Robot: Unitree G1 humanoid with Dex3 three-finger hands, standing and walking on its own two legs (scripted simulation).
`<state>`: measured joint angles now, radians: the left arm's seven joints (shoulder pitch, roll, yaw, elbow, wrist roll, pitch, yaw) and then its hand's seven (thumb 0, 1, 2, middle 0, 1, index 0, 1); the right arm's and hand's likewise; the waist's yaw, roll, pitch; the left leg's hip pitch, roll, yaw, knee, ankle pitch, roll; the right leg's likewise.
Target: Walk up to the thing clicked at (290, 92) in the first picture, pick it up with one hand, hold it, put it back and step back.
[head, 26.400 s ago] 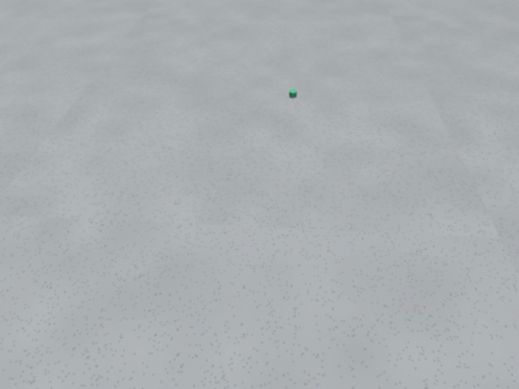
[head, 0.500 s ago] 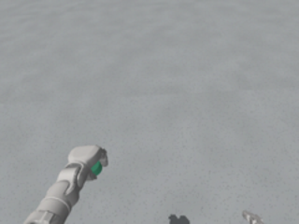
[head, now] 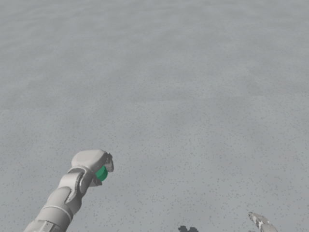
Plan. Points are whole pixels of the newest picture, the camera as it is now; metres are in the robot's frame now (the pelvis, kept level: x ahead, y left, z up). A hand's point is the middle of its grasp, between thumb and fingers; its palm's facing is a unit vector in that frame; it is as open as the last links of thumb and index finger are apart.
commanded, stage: hold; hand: left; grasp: from above
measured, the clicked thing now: (98, 172) +0.32 +0.22 -0.06
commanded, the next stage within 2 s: crouch in 0.50 s
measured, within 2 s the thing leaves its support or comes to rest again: neither
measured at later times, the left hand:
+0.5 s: hand (94, 174) +0.30 +0.22 -0.04, palm faces -0.45 -0.05 -0.89, open 6.6 cm
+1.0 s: hand (99, 183) +0.30 +0.23 -0.11, palm faces -0.45 -0.01 -0.89, open 6.5 cm
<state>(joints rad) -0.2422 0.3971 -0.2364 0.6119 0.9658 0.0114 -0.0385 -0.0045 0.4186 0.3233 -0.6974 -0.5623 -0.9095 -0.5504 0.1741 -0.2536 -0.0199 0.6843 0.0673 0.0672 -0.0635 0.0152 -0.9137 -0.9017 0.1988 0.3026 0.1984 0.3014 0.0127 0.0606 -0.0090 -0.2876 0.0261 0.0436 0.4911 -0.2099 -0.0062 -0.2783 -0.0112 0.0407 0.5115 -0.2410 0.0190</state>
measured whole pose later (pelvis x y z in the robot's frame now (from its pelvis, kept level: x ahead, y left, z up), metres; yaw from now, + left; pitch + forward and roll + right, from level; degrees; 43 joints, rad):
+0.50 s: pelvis +0.01 +0.00 +0.00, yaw +0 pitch +1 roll +0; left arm -0.25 0.39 -0.24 0.64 0.98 0.01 -0.02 -0.01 0.41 0.34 -0.71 -0.56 -0.92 -0.55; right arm 0.18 -0.25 -0.03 0.69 0.07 0.07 -0.06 0.02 -0.92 -0.90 0.20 0.30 0.20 0.30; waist 0.01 0.05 -0.01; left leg -0.28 0.02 0.05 0.48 -0.21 0.00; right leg -0.27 -0.01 0.04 0.49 -0.24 0.02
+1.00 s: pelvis +0.00 +0.00 -0.02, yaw +1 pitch +8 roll +0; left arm -0.36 0.36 -0.22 0.92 1.08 -0.05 0.19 -0.01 0.40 0.32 -0.73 -0.54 -0.95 -0.51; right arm 0.18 -0.25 -0.04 0.70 0.03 0.06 -0.03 0.01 -0.91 -0.90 0.20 0.30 0.20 0.30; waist -0.02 0.02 -0.04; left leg -0.55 0.03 0.02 0.71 -0.29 -0.01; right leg -0.53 -0.01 0.02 0.71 -0.32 0.02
